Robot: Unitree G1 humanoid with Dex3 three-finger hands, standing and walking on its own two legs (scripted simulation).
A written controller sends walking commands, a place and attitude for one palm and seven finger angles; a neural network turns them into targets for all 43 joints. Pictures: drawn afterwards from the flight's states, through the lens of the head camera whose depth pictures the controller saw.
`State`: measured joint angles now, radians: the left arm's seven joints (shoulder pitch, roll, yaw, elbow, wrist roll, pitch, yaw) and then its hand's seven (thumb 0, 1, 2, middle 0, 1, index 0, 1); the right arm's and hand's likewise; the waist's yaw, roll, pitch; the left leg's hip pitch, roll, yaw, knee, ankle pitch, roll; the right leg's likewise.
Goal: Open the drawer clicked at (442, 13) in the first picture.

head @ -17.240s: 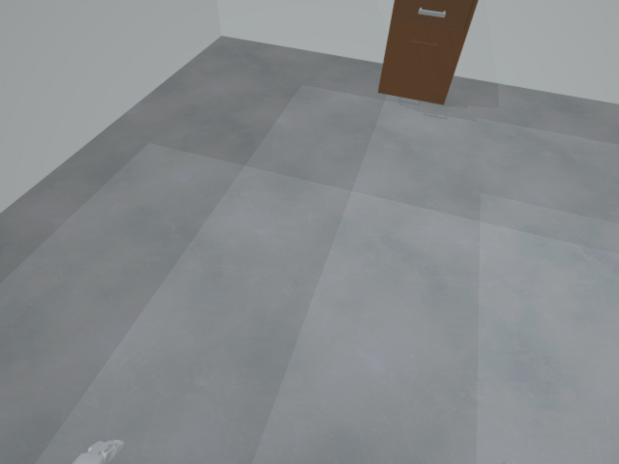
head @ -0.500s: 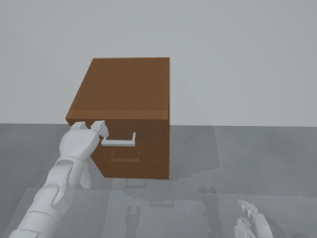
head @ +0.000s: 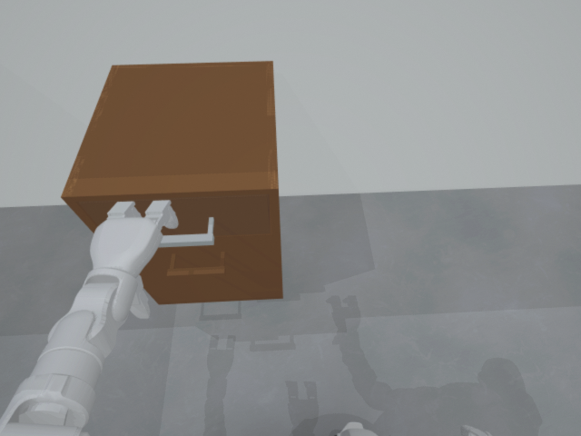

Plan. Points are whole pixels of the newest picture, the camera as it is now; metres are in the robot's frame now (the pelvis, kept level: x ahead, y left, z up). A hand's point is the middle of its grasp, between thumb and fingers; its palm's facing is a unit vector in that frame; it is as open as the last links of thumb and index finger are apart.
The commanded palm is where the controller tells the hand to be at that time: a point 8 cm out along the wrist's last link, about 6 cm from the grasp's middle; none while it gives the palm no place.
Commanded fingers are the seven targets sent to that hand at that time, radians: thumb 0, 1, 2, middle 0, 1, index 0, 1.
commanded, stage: move the hooked fingers above the handle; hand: left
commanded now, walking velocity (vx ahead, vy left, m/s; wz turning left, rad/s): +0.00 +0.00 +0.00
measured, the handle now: (181, 232) +0.53 +0.26 -0.21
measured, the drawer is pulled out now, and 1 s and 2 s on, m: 0.00 0.00 0.00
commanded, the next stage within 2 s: none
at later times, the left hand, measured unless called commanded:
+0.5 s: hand (160, 241) +0.44 +0.25 -0.10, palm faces -0.02 -0.02 -1.00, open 13.8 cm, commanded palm +0.42 +0.26 -0.05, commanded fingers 0.00 -0.50 0.30 -0.30 -1.20 -0.30 -1.20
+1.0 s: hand (172, 239) +0.48 +0.25 -0.16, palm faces -0.01 +0.03 -1.00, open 13.6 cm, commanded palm +0.46 +0.25 -0.10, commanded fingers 0.00 -0.50 0.30 -0.30 -1.20 -0.30 -1.20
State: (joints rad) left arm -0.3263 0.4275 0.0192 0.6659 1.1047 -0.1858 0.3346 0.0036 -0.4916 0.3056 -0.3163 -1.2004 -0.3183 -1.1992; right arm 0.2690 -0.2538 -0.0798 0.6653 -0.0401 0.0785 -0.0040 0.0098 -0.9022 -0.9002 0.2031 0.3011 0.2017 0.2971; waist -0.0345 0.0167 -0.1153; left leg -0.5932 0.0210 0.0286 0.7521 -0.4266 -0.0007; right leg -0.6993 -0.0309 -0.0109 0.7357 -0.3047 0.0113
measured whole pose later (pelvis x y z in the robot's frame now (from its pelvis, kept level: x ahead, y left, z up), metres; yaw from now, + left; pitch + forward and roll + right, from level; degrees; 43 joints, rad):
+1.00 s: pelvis -0.06 +0.01 -0.12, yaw -1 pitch +34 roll -3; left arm -0.91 0.61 0.13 1.12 1.21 -0.07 0.48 0.01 -0.49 0.31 -0.35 -1.24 -0.35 -1.23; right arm 0.27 -0.25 0.00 0.66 -0.08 0.09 0.04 0.00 -0.90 -0.90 0.20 0.30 0.20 0.30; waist -0.20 0.06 -0.16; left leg -1.40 0.04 -0.01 1.42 -0.61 0.02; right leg -1.47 -0.03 -0.03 1.30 -0.43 0.02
